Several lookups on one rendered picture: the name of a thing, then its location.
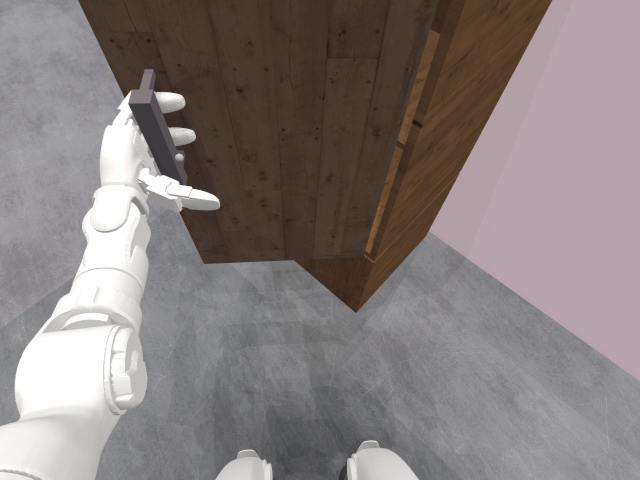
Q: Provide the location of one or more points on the cupboard door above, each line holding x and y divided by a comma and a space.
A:
296, 105

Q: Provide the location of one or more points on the handle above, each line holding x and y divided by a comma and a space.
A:
147, 112

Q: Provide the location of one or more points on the robot left hand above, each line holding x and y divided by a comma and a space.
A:
124, 153

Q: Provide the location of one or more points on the left robot forearm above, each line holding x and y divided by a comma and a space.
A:
110, 281

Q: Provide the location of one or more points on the robot left upper arm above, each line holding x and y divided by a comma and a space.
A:
74, 385

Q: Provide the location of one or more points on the robot left shin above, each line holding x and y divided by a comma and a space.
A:
247, 453

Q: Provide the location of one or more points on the left robot thigh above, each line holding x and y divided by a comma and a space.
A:
247, 468

